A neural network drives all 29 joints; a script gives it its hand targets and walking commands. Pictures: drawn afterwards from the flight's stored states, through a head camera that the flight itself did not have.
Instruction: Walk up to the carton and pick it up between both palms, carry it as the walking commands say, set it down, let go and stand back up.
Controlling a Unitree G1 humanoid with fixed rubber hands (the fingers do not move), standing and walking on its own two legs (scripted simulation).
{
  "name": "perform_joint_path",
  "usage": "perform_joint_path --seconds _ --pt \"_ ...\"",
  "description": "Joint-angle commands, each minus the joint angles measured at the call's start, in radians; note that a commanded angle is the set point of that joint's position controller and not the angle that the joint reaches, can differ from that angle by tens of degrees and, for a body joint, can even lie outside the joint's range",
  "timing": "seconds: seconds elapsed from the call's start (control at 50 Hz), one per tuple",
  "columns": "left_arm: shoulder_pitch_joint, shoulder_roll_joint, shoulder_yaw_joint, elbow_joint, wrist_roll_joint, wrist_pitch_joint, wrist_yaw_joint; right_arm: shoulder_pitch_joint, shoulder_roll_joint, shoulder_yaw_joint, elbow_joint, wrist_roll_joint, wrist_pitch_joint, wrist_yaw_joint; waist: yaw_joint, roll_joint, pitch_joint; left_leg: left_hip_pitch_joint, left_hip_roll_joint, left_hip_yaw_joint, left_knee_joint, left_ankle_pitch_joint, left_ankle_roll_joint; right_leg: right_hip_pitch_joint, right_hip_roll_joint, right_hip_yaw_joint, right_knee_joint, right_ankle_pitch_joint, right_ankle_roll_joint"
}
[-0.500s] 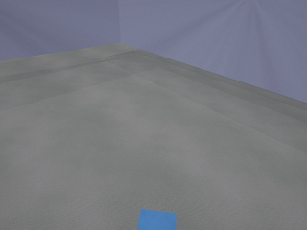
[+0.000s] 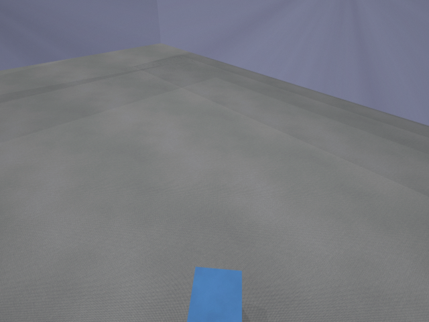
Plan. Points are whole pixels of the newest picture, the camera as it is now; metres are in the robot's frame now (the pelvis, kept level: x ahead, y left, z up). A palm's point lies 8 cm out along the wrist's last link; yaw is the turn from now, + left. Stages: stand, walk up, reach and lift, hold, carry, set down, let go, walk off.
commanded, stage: stand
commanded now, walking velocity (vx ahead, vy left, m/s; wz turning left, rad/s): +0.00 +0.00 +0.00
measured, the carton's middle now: (215, 311) +0.45 +0.01 -0.65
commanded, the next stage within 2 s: none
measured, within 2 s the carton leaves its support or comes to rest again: neither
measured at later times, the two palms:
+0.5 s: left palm out of the picture -0.02 +0.29 -0.14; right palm out of the picture -0.03 -0.27 -0.12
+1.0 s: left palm out of the picture -0.03 +0.30 -0.14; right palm out of the picture -0.01 -0.27 -0.12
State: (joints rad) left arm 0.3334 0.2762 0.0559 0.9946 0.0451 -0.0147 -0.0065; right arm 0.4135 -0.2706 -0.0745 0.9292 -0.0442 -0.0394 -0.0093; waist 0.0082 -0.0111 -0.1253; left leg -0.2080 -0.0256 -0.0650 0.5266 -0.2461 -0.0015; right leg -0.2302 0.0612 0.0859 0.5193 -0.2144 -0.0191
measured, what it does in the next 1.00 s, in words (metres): shifts its weight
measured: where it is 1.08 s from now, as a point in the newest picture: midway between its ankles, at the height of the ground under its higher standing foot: outside the picture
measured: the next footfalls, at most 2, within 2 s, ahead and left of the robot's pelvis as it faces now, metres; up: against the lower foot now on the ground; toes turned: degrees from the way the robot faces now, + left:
none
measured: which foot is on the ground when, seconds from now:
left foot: down 0.00-1.00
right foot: down 0.00-1.00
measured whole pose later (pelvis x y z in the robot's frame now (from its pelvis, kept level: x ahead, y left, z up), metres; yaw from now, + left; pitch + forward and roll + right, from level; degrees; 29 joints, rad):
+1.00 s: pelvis -0.06 +0.02 -0.01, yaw -1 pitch -7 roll +0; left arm 0.25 0.30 0.06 1.10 0.05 0.00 -0.01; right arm 0.25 -0.30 -0.09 0.99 -0.03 0.00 -0.01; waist 0.02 -0.01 0.04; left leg -0.28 -0.04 -0.03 0.58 -0.23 0.03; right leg -0.31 0.05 0.12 0.61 -0.31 -0.02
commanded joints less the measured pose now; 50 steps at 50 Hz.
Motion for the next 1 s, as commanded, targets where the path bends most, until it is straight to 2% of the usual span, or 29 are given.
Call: perform_joint_path --seconds 0.0,0.04,0.08,0.1,0.16,0.2,0.22,0.26,0.3,0.32,0.34,0.36,0.4,0.44,0.52,0.58,0.62,0.66,0.7,0.72,0.76,0.8,0.84,0.86,0.88,0.92,0.94,0.96,0.98 --pt "-0.078 0.211 0.037 -0.093 -0.002 -0.034 0.008 -0.029 -0.188 -0.041 -0.080 0.003 -0.030 -0.010 0.002 -0.016 0.281 -0.133 0.082 -0.132 -0.167 -0.228 0.058 -0.147 -0.122 0.181 -0.207 -0.345 -0.045" --pt "-0.089 0.198 0.033 -0.092 -0.006 -0.032 0.005 -0.037 -0.208 -0.044 -0.080 0.004 -0.027 -0.011 0.002 -0.007 0.287 -0.185 0.092 -0.159 -0.184 -0.288 0.068 -0.132 -0.118 0.184 -0.199 -0.342 -0.048" --pt "-0.073 0.220 0.039 -0.077 -0.006 -0.032 0.006 -0.026 -0.192 -0.035 -0.069 0.001 -0.028 -0.012 0.009 0.013 0.299 -0.179 0.087 -0.154 -0.186 -0.280 0.064 -0.144 -0.114 0.185 -0.190 -0.337 -0.049" --pt "-0.075 0.223 0.038 -0.074 0.001 -0.030 0.008 -0.027 -0.203 -0.041 -0.074 0.007 -0.026 -0.008 0.005 0.001 0.286 -0.184 0.082 -0.143 -0.179 -0.304 0.058 -0.140 -0.118 0.182 -0.204 -0.387 -0.048" --pt "-0.082 0.237 0.039 -0.063 0.002 -0.028 0.007 -0.029 -0.201 -0.040 -0.061 0.012 -0.022 -0.008 0.006 -0.009 0.271 -0.176 0.075 -0.145 -0.162 -0.304 0.060 -0.143 -0.126 0.207 -0.207 -0.395 -0.054" --pt "-0.070 0.227 0.037 -0.056 -0.008 -0.027 0.004 -0.017 -0.199 -0.038 -0.054 0.012 -0.023 -0.010 0.004 0.029 0.279 -0.169 0.080 -0.140 -0.156 -0.304 0.064 -0.161 -0.127 0.201 -0.193 -0.380 -0.053" --pt "-0.074 0.230 0.037 -0.049 -0.006 -0.020 0.006 -0.017 -0.197 -0.039 -0.053 0.012 -0.021 -0.010 0.004 0.014 0.276 -0.174 0.084 -0.151 -0.160 -0.320 0.066 -0.159 -0.118 0.197 -0.191 -0.393 -0.052" --pt "-0.065 0.222 0.038 -0.043 -0.008 -0.015 0.008 0.001 -0.204 -0.041 -0.046 0.010 -0.019 -0.010 0.005 0.036 0.297 -0.198 0.094 -0.169 -0.194 -0.377 0.071 -0.164 -0.106 0.180 -0.169 -0.397 -0.050" --pt "-0.048 0.246 0.041 -0.029 -0.008 -0.018 0.006 -0.014 -0.237 -0.050 -0.052 0.012 -0.019 -0.013 0.008 0.034 0.321 -0.205 0.095 -0.168 -0.188 -0.381 0.073 -0.185 -0.120 0.197 -0.177 -0.418 -0.051" --pt "-0.080 0.230 0.037 -0.029 -0.006 -0.015 0.009 -0.033 -0.233 -0.050 -0.056 0.012 -0.018 -0.013 -0.002 0.016 0.295 -0.202 0.103 -0.180 -0.201 -0.382 0.071 -0.161 -0.108 0.179 -0.158 -0.374 -0.053" --pt "-0.063 0.202 0.032 -0.028 -0.004 -0.017 0.007 -0.040 -0.211 -0.046 -0.048 0.014 -0.017 -0.012 0.014 0.016 0.272 -0.189 0.106 -0.182 -0.198 -0.371 0.074 -0.137 -0.103 0.167 -0.142 -0.352 -0.047" --pt "-0.048 0.218 0.035 -0.019 -0.006 -0.019 0.007 -0.030 -0.223 -0.048 -0.045 0.014 -0.018 -0.011 0.013 0.018 0.270 -0.181 0.103 -0.181 -0.197 -0.365 0.071 -0.143 -0.099 0.163 -0.141 -0.345 -0.046" --pt "-0.054 0.220 0.032 -0.009 -0.004 -0.016 0.010 -0.048 -0.216 -0.048 -0.041 0.012 -0.012 -0.015 0.017 0.043 0.276 -0.180 0.098 -0.168 -0.196 -0.369 0.074 -0.139 -0.107 0.171 -0.155 -0.350 -0.045" --pt "-0.068 0.199 0.027 -0.008 -0.005 -0.012 0.005 -0.038 -0.215 -0.046 -0.038 0.017 -0.017 -0.015 -0.001 0.002 0.272 -0.162 0.095 -0.156 -0.169 -0.341 0.071 -0.148 -0.108 0.173 -0.162 -0.360 -0.045" --pt "-0.086 0.234 0.027 -0.006 -0.010 -0.011 0.006 -0.088 -0.239 -0.053 -0.044 0.016 -0.009 -0.014 0.007 0.047 0.288 -0.189 0.113 -0.194 -0.227 -0.439 0.076 -0.168 -0.101 0.171 -0.136 -0.376 -0.049" --pt "-0.075 0.224 0.030 0.012 -0.001 -0.014 0.003 -0.104 -0.242 -0.057 -0.040 0.016 -0.005 -0.013 0.017 0.025 0.258 -0.193 0.109 -0.186 -0.218 -0.446 0.074 -0.129 -0.090 0.147 -0.113 -0.358 -0.038" --pt "-0.056 0.211 0.027 0.030 0.001 -0.013 0.006 -0.124 -0.245 -0.059 -0.034 0.016 0.000 -0.015 0.012 0.048 0.258 -0.153 0.104 -0.174 -0.204 -0.423 0.071 -0.150 -0.089 0.150 -0.116 -0.352 -0.034" --pt "-0.074 0.224 0.029 0.027 0.000 -0.013 0.010 -0.128 -0.241 -0.059 -0.032 0.027 0.003 -0.012 0.010 -0.005 0.259 -0.159 0.105 -0.162 -0.178 -0.378 0.074 -0.145 -0.106 0.172 -0.148 -0.369 -0.042" --pt "-0.102 0.234 0.029 0.023 0.000 -0.012 0.008 -0.125 -0.251 -0.060 -0.027 0.026 -0.002 -0.009 -0.011 -0.017 0.262 -0.136 0.088 -0.145 -0.159 -0.350 0.071 -0.159 -0.112 0.198 -0.175 -0.393 -0.051" --pt "-0.115 0.250 0.031 0.014 0.000 -0.013 0.007 -0.149 -0.234 -0.056 -0.029 0.022 -0.001 -0.005 -0.001 -0.024 0.264 -0.138 0.077 -0.143 -0.157 -0.363 0.068 -0.169 -0.118 0.198 -0.179 -0.423 -0.044" --pt "-0.111 0.253 0.033 0.020 -0.001 -0.008 0.009 -0.135 -0.253 -0.061 -0.018 0.023 0.004 -0.002 -0.012 -0.005 0.272 -0.125 0.074 -0.133 -0.160 -0.384 0.064 -0.198 -0.122 0.208 -0.198 -0.460 -0.044" --pt "-0.137 0.257 0.039 0.012 -0.002 -0.004 0.008 -0.159 -0.267 -0.064 -0.024 0.016 0.003 -0.006 -0.014 0.005 0.250 -0.128 0.097 -0.156 -0.190 -0.421 0.071 -0.190 -0.104 0.184 -0.155 -0.439 -0.041" --pt "-0.087 0.217 0.027 0.035 -0.001 0.003 0.007 -0.162 -0.245 -0.060 -0.019 0.017 0.009 -0.004 0.007 0.050 0.254 -0.162 0.114 -0.189 -0.233 -0.503 0.074 -0.159 -0.073 0.129 -0.090 -0.408 -0.027" --pt "-0.092 0.216 0.033 0.040 -0.003 -0.001 0.004 -0.188 -0.234 -0.054 -0.021 0.017 0.008 -0.007 0.019 0.023 0.254 -0.196 0.125 -0.201 -0.248 -0.495 0.079 -0.120 -0.063 0.105 -0.062 -0.360 -0.027" --pt "-0.079 0.214 0.031 0.046 0.004 -0.003 0.005 -0.195 -0.233 -0.053 -0.018 0.019 0.010 -0.008 0.023 0.028 0.233 -0.167 0.125 -0.191 -0.240 -0.447 0.077 -0.096 -0.069 0.107 -0.063 -0.312 -0.026" --pt "-0.046 0.192 0.035 0.061 0.004 0.004 0.004 -0.216 -0.274 -0.067 -0.026 0.016 0.009 -0.011 0.026 0.065 0.215 -0.213 0.136 -0.189 -0.257 -0.486 0.087 -0.043 -0.030 0.045 0.023 -0.245 -0.029" --pt "-0.030 0.200 0.032 0.065 0.005 0.006 0.007 -0.229 -0.283 -0.067 -0.024 0.016 0.011 -0.016 0.030 0.134 0.225 -0.257 0.160 -0.223 -0.293 -0.532 0.103 0.005 -0.019 0.026 0.083 -0.222 -0.030" --pt "0.006 0.182 0.032 0.078 0.002 0.009 0.002 -0.252 -0.277 -0.066 -0.042 0.014 0.016 -0.015 0.044 0.145 0.165 -0.281 0.172 -0.217 -0.290 -0.552 0.112 0.067 -0.011 -0.002 0.157 -0.210 -0.020" --pt "0.035 0.208 0.040 0.083 0.004 0.016 0.001 -0.262 -0.299 -0.071 -0.044 0.014 0.022 -0.019 0.055 0.125 0.209 -0.364 0.187 -0.220 -0.297 -0.585 0.113 0.086 -0.017 -0.021 0.173 -0.237 -0.029"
